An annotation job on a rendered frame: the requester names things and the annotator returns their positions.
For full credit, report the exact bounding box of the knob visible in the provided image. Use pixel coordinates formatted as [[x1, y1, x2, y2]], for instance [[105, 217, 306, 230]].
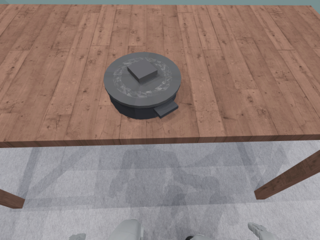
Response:
[[127, 59, 158, 83]]

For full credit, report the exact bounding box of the left robot thigh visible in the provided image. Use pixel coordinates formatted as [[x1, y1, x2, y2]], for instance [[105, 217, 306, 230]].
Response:
[[107, 219, 145, 240]]

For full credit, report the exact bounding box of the table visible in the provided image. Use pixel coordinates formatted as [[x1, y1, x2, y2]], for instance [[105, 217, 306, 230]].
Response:
[[0, 4, 320, 209]]

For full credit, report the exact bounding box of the robot right hand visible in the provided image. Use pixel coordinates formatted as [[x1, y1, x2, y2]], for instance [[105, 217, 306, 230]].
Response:
[[247, 222, 276, 240]]

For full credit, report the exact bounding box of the lid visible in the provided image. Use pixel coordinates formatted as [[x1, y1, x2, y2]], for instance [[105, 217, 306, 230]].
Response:
[[103, 52, 182, 109]]

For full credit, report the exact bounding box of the pot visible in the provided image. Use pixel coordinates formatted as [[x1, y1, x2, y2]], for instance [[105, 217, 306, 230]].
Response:
[[109, 94, 179, 120]]

